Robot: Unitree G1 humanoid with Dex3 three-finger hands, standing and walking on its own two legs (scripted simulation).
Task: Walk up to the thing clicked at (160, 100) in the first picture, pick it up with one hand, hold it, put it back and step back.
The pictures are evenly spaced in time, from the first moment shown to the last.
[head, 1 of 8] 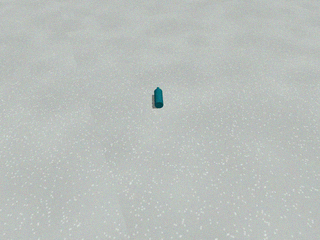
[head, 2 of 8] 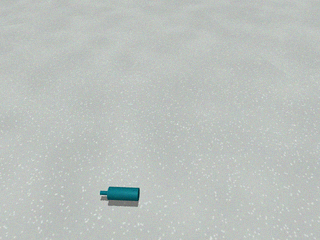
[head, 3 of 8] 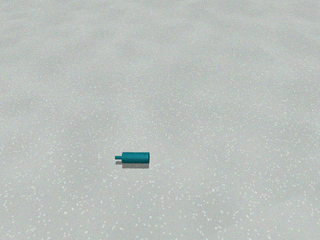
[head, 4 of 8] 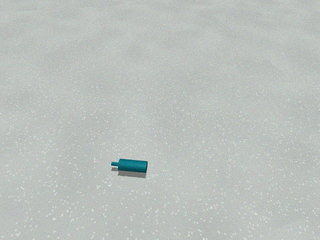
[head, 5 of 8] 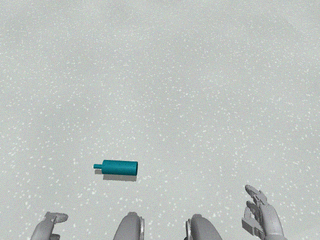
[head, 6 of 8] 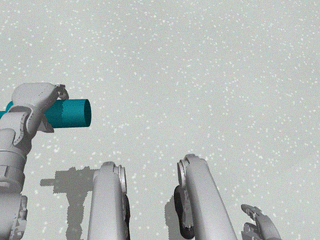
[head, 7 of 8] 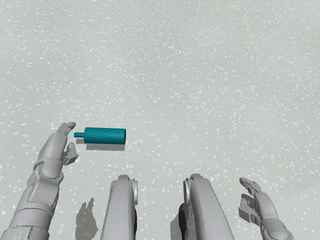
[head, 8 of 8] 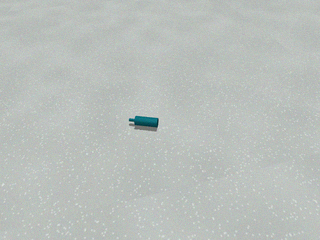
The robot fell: no
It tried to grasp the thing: yes
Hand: left
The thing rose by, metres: 0.67
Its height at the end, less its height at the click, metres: +0.00
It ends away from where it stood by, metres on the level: 0.02
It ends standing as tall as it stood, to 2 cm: yes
